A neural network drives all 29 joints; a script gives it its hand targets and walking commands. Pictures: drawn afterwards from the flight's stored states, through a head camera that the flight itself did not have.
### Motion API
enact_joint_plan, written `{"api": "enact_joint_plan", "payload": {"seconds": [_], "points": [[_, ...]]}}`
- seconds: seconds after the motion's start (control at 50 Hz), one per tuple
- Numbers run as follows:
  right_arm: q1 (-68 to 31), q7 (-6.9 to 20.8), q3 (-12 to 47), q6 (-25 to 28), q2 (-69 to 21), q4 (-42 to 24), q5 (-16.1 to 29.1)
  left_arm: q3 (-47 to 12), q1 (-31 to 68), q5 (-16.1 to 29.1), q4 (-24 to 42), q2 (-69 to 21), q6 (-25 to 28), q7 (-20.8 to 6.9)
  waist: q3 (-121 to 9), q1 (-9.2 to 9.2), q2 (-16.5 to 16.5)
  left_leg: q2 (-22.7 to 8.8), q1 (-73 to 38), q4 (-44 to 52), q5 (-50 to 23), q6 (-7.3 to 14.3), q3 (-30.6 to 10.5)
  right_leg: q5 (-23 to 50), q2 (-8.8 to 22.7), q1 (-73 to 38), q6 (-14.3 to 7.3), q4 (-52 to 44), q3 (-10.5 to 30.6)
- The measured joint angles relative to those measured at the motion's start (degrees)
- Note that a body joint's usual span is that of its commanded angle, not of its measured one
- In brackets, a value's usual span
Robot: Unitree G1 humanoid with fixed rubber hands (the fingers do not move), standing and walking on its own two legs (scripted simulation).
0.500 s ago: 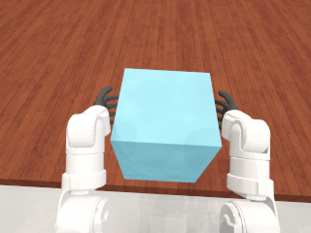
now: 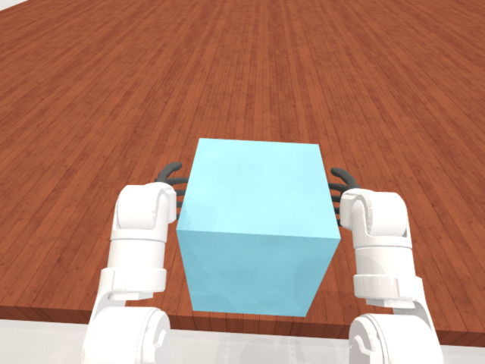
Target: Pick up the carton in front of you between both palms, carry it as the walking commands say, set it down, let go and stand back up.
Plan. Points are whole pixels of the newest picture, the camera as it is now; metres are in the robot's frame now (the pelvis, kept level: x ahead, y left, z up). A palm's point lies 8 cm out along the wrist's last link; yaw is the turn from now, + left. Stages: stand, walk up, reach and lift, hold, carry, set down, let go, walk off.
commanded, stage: carry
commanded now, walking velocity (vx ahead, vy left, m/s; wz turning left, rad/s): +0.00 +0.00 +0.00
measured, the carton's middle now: (253, 230) +0.35 +0.00 +0.05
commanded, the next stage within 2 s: none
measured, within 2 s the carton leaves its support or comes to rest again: neither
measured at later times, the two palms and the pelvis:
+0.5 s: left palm (159, 209) +0.32 +0.15 +0.13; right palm (350, 216) +0.32 -0.15 +0.13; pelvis -0.02 +0.00 +0.00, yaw +0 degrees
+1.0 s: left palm (155, 211) +0.32 +0.16 +0.13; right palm (347, 218) +0.32 -0.14 +0.13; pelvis -0.03 +0.01 +0.00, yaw +0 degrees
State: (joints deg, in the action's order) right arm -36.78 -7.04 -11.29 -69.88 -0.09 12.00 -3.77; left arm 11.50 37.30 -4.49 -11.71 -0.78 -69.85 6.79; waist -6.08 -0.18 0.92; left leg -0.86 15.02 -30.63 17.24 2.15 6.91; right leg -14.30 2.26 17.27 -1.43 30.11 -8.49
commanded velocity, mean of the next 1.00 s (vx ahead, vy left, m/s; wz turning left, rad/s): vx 0.00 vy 0.00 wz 0.00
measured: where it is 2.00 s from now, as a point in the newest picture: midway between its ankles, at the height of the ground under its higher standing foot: outside the picture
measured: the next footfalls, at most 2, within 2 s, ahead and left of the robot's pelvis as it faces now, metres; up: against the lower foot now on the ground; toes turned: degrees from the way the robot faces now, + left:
none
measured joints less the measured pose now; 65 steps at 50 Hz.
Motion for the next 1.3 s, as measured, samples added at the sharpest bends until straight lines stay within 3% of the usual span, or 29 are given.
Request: {"api": "enact_joint_plan", "payload": {"seconds": [1.3], "points": [[-1.47,0.07,0.01,-0.36,0.37,0.95,0.29,0.23,1.34,-0.03,-0.30,0.50,-0.84,0.00,1.41,0.41,-0.21,0.45,2.44,0.01,-2.49,1.32,0.92,3.36,0.98,1.95,0.92,-1.08,0.33]]}}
